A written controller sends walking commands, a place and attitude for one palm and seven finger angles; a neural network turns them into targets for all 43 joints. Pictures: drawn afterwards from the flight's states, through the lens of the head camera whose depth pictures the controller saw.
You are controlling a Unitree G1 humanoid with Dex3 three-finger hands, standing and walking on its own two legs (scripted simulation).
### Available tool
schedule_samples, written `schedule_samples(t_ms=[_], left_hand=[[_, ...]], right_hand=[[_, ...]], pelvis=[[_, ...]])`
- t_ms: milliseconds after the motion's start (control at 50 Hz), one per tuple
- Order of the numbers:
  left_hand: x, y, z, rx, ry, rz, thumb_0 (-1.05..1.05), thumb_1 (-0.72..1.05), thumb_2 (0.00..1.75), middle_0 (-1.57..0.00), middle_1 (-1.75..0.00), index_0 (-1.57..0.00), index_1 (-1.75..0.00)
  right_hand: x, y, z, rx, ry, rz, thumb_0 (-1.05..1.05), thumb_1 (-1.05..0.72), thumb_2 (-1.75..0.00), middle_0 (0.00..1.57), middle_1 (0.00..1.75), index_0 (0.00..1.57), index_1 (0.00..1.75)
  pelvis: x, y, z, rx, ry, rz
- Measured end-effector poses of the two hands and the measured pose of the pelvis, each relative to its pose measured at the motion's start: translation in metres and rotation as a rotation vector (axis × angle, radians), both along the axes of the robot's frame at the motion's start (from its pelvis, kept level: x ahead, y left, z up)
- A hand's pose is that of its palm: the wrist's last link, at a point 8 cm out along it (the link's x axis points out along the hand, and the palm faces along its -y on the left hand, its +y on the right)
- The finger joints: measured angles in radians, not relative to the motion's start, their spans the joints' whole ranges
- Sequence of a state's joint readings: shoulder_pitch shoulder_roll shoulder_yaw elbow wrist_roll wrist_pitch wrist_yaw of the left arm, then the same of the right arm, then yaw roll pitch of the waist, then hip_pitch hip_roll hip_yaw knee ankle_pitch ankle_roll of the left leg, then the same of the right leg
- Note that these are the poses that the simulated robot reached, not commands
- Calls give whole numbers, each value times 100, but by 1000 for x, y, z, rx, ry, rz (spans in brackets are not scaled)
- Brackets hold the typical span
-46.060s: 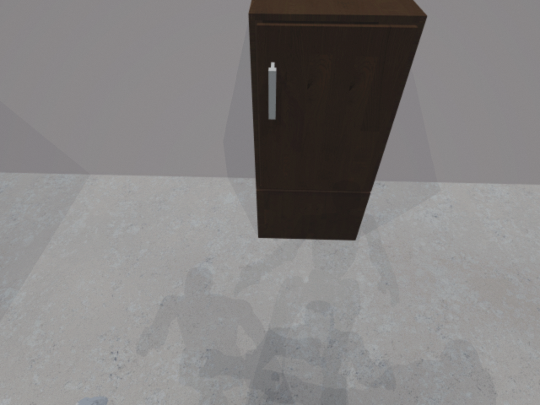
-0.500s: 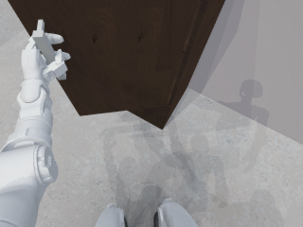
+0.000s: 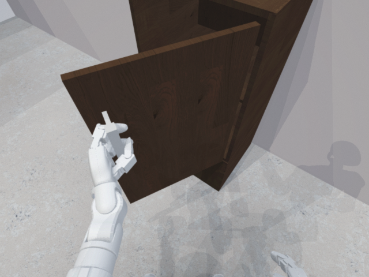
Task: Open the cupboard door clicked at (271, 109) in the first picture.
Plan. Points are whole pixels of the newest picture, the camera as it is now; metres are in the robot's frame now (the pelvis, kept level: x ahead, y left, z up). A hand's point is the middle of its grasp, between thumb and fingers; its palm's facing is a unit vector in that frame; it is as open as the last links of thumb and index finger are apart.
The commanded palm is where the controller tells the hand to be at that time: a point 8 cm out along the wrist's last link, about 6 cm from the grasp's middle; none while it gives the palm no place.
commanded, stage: pull the door open along its arc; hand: left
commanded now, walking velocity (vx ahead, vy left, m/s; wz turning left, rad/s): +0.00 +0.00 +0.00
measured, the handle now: (116, 141) +0.40 +0.16 +0.05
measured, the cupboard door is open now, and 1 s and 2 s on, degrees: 63 79 80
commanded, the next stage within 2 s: open thumb and fingers to let go in 0.40 s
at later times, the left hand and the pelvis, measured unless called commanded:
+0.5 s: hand (164, 190) +0.28 +0.05 +0.06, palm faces +0.41 -0.91 -0.04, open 5.8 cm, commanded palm +0.24 +0.09 +0.05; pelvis +0.00 -0.05 +0.00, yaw +4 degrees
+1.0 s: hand (159, 190) +0.28 +0.06 +0.06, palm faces +0.46 -0.89 -0.01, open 12.2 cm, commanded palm +0.24 +0.09 +0.05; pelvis -0.03 -0.04 +0.00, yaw +5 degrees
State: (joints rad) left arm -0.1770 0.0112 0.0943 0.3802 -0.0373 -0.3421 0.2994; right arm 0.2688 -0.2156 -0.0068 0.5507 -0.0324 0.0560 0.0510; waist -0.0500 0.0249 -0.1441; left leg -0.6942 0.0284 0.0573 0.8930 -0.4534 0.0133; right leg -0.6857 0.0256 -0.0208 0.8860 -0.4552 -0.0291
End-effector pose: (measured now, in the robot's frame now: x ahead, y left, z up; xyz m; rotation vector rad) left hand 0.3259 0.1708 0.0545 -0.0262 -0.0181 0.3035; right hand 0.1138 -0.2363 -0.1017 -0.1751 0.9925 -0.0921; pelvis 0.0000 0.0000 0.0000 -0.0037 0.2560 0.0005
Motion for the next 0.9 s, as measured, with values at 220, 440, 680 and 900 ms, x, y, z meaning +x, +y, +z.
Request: schedule_samples(t_ms=[220, 440, 680, 900], left_hand=[[-44, -39, 3, 11, 37, 105, -1, 71, 75, -40, -135, -40, -135], [-80, -77, 7, 31, 82, 129, 0, 70, 74, -37, -135, -40, -135], [-85, -82, 6, 43, 73, 180, 0, 61, 76, -39, -133, -38, -133], [-90, -77, 6, 31, 43, 178, 0, 7, 54, -34, -127, -35, -126]], right_hand=[[57, 7, 11, 27, -137, 97, 1, -90, -90, 20, 30, 20, 30], [52, -13, 7, 25, -127, 104, 1, -90, -90, 20, 30, 20, 30], [49, -27, -3, 16, -142, 121, 2, -90, -90, 20, 30, 20, 30], [39, -24, -3, 10, -150, 126, 2, -90, -90, 20, 30, 20, 30]], pelvis=[[0, -21, 2, 17, -56, 34], [6, -41, 4, 33, -80, 58], [-6, -53, -1, 44, -81, 78], [-20, -51, -2, 41, -88, 81]])
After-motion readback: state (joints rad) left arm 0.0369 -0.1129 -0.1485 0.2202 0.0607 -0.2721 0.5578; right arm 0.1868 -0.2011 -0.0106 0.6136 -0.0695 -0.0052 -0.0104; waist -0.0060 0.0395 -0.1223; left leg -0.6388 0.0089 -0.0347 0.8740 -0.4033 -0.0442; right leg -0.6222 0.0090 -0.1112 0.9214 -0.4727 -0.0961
